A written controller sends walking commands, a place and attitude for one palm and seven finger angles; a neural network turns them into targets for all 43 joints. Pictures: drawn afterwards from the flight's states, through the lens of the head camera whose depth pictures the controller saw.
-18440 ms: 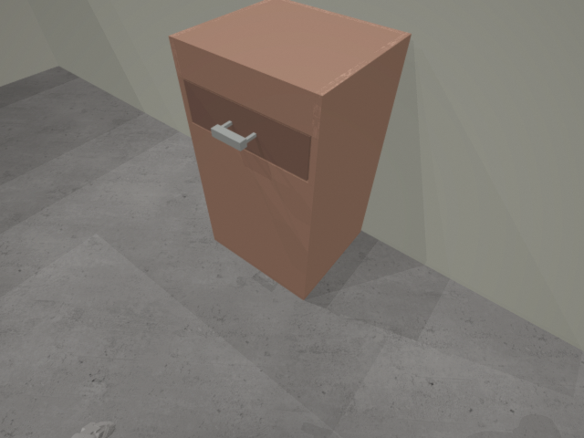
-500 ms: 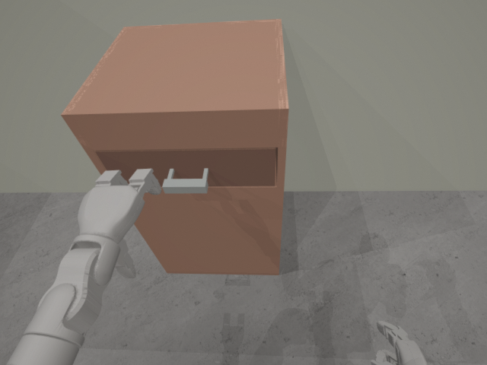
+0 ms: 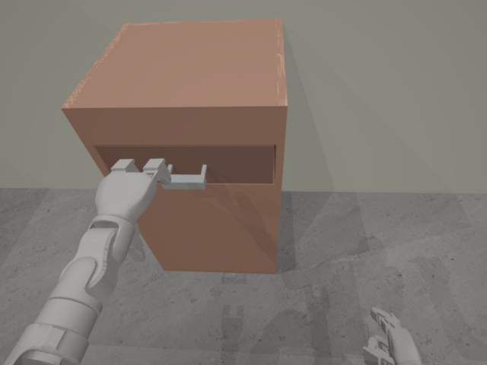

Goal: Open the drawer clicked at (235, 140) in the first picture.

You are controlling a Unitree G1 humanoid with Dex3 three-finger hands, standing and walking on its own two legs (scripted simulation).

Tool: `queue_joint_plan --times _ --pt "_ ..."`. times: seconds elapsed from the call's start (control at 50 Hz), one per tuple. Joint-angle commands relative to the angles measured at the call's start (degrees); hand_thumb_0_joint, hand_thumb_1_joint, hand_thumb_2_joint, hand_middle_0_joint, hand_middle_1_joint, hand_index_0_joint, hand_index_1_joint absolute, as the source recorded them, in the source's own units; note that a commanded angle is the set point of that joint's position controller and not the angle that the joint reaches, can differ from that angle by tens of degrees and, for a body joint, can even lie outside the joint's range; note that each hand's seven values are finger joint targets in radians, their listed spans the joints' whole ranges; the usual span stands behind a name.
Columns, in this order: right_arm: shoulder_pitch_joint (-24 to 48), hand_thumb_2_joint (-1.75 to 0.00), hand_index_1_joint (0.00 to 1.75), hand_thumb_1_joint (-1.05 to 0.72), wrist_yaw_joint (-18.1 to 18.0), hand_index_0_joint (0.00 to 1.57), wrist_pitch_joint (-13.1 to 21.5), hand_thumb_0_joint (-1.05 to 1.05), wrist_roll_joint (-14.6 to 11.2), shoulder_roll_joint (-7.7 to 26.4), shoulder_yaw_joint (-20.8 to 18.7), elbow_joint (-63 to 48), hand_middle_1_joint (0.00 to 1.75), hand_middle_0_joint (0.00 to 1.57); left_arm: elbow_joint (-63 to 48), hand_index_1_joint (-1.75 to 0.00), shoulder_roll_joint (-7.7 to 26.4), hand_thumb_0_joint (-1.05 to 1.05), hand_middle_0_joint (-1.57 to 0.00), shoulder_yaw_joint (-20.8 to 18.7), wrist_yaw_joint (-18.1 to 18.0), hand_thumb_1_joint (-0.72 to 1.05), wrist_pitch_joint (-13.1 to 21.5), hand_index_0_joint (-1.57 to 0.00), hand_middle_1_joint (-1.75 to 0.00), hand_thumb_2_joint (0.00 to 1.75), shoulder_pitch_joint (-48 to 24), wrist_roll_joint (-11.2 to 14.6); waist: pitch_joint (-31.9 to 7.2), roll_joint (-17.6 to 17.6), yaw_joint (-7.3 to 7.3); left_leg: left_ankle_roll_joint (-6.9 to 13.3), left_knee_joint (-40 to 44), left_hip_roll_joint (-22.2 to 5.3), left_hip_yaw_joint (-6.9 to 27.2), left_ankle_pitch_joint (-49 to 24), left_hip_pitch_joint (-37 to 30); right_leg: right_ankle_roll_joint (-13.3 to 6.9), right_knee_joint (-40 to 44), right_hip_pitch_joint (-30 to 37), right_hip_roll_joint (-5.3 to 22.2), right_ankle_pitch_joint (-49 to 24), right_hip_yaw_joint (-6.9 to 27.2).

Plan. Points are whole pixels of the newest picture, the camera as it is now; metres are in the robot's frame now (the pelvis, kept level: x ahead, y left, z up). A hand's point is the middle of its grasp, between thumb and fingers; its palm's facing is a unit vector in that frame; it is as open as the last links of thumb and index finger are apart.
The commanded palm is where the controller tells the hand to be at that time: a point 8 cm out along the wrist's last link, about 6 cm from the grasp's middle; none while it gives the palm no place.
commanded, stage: move the hooked fingers above the handle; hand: left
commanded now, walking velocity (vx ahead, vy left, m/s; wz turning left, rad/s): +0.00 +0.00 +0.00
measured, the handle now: (185, 175) +0.54 +0.23 -0.08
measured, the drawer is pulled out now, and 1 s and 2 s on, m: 0.00 0.00 0.00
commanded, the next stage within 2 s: lower the fingers behind the handle in 1.90 s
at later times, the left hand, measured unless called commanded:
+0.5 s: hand (162, 189) +0.41 +0.22 +0.03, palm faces +0.00 -0.01 -1.00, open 13.8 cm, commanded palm +0.39 +0.23 +0.08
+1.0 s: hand (170, 180) +0.46 +0.23 -0.01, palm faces -0.04 +0.00 -1.00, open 13.8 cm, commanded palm +0.45 +0.23 +0.05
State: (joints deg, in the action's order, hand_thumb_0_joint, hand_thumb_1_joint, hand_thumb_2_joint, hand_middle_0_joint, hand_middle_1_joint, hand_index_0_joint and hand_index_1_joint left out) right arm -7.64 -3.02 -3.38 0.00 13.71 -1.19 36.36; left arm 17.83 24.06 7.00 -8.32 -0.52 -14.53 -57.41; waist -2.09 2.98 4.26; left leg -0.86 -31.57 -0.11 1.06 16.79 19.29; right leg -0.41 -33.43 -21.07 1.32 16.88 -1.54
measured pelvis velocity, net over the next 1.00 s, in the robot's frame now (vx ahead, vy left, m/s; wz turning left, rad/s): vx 0.00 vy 0.02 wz -0.03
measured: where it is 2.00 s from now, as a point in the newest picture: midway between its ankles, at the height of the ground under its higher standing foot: outside the picture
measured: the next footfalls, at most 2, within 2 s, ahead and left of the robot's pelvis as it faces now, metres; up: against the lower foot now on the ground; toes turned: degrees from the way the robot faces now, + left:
none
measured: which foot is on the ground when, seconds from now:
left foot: down 0.00-1.00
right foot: down 0.00-1.00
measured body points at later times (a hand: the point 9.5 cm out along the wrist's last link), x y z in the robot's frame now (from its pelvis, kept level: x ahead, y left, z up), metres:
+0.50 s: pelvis +0.00 +0.01 -0.01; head +0.06 -0.01 +0.44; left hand +0.41 +0.22 +0.08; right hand +0.09 -0.26 -0.14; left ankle -0.01 +0.13 -0.73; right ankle +0.00 -0.11 -0.73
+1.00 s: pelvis +0.00 +0.02 -0.02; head +0.09 +0.01 +0.42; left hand +0.46 +0.22 +0.05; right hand +0.04 -0.26 -0.15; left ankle -0.01 +0.13 -0.73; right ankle +0.00 -0.11 -0.73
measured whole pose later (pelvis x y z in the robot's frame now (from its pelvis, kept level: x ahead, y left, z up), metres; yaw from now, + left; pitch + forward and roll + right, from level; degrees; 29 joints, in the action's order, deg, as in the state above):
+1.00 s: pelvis +0.00 +0.02 -0.02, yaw -2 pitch +17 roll -1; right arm -18.1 -0.7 -4.5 1.2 14.7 -4.5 40.5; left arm 58.0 25.2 3.0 -20.9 2.8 -41.8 -63.4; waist -7.4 2.2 -4.3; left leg 0.3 -44.2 -0.7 0.1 21.7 39.6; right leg 0.6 -42.6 -40.4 0.7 19.4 -0.4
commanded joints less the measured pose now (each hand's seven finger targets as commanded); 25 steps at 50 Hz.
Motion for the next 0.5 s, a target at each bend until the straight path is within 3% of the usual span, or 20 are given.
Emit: queue_joint_plan --times 0.0,0.04,0.08,0.1,0.22,0.28,0.32,0.38,0.4,0.44,0.48 --pt "1.6 -0.9 0.3 -0.9 -0.3 0.2 1.8 0.0 -0.1 6.1 -2.7 -6.8 0.3 0.2 -7.8 -1.2 10.6 0.0 -0.3 -7.2 -4.0 -0.5 0.3 -0.3 -1.2 0.3 -20.6 -0.9 -17.7 -2.2 -1.2 2.6 1.4 3.3 -3.4 -16.3 -3.3 -1.7 2.4 7.5 -2.2 -16.3 0.1" --pt "0.8 -0.9 0.3 -0.9 -0.2 0.2 1.6 0.0 -0.2 6.6 -2.9 -6.6 0.3 0.2 -5.3 -1.2 11.9 0.0 -0.3 -8.5 -4.5 -0.5 -0.3 -0.3 -1.2 0.3 -21.0 -0.9 -18.2 -2.9 -1.38 2.6 1.1 3.3 -3.2 -16.3 -2.0 -1.7 2.0 7.8 -2.4 -16.6 0.1" --pt "0.3 -0.9 0.3 -0.9 -0.2 0.2 1.3 0.0 -0.4 6.7 -2.9 -6.5 0.3 0.2 -2.5 -1.2 10.7 0.0 -0.3 -7.3 -4.7 -0.5 -0.8 -0.3 -1.2 0.3 -22.2 -0.9 -15.7 -4.4 -2.1 2.7 1.2 3.0 -3.3 -15.0 -0.7 -1.6 2.0 6.0 -2.3 -15.3 -0.2" --pt "-0.3 -0.9 0.3 -0.9 -0.3 0.2 1.3 0.0 -0.5 6.8 -3.0 -6.3 0.3 0.2 -1.9 -1.2 10.8 0.0 -0.3 -7.2 -4.8 -0.5 -0.8 -0.3 -1.2 0.3 -23.3 -1.0 -16.5 -4.9 -2.22 2.8 1.0 3.0 -3.3 -14.8 -0.6 -1.6 1.8 5.8 -2.4 -15.0 -0.2" --pt "-3.7 -0.9 0.3 -0.9 -0.3 0.2 1.1 0.0 -0.3 7.2 -3.9 -5.5 0.3 0.2 1.0 -1.2 10.1 0.0 -0.3 -5.5 -6.3 -0.5 0.7 -0.3 -1.2 0.3 -30.6 -2.0 -19.7 -2.3 -3.73 2.9 -0.7 2.8 -2.9 -15.2 -0.9 -1.9 0.3 3.0 -2.6 -14.4 -0.2" --pt "-5.4 -0.9 0.3 -0.9 0.0 0.2 1.0 0.0 -0.2 7.4 -4.4 -5.0 0.3 0.2 3.1 -1.2 11.6 0.0 -0.3 -7.2 -7.8 -0.5 1.4 -0.3 -1.2 0.3 -32.2 -2.5 -21.4 -1.3 -3.69 2.8 -1.5 2.6 -2.6 -16.5 -0.7 -2.2 -0.7 2.5 -2.8 -14.9 -0.4" --pt "-6.4 -0.9 0.3 -0.9 0.2 0.2 0.9 0.0 -0.2 7.5 -4.6 -4.4 0.3 0.2 5.2 -1.2 10.0 0.0 -0.3 -6.1 -8.8 -0.5 1.3 -0.3 -1.2 0.3 -33.3 -2.7 -21.2 -1.5 -4.18 2.7 -1.8 2.4 -2.6 -17.4 -0.2 -2.2 -1.2 1.4 -2.9 -15.6 -0.7" --pt "-7.2 -0.9 0.3 -0.9 0.4 0.2 0.5 0.0 -0.2 7.8 -4.8 -4.1 0.3 0.2 9.2 -1.2 12.7 0.0 -0.3 -9.0 -10.1 -0.5 0.4 -0.3 -1.2 0.3 -32.3 -3.0 -22.5 -3.6 -3.67 2.9 -2.2 2.5 -3.0 -17.7 1.8 -2.0 -1.5 3.3 -2.9 -17.2 -0.3" --pt "-7.5 -0.9 0.3 -0.9 0.5 0.2 0.4 0.0 -0.2 7.8 -4.8 -4.1 0.3 0.2 10.2 -1.2 12.7 0.0 -0.3 -9.0 -10.3 -0.5 0.1 -0.3 -1.2 0.3 -32.1 -3.2 -22.8 -2.9 -3.44 2.8 -2.2 2.5 -3.3 -18.3 2.4 -2.1 -1.8 3.6 -2.9 -18.0 -0.3" --pt "-7.7 -0.9 0.3 -0.9 0.5 0.2 0.2 0.0 -0.3 8.1 -4.8 -3.8 0.3 0.2 13.0 -1.2 12.2 0.0 -0.3 -8.5 -10.5 -0.5 -0.4 -0.3 -1.2 0.3 -33.6 -3.4 -21.2 -3.8 -4.45 2.9 -2.3 2.4 -3.2 -17.2 3.6 -2.0 -1.6 2.5 -3.0 -17.0 -0.5" --pt "-8.6 -0.9 0.3 -0.9 0.5 0.2 0.2 0.0 -0.3 8.1 -4.9 -3.6 0.3 0.2 14.4 -1.2 12.9 0.0 -0.3 -8.7 -10.7 -0.5 -0.3 -0.3 -1.2 0.3 -34.5 -3.4 -22.2 -3.9 -4.42 3.1 -2.4 2.3 -3.5 -16.3 3.4 -1.8 -1.4 2.6 -3.0 -16.7 -0.1"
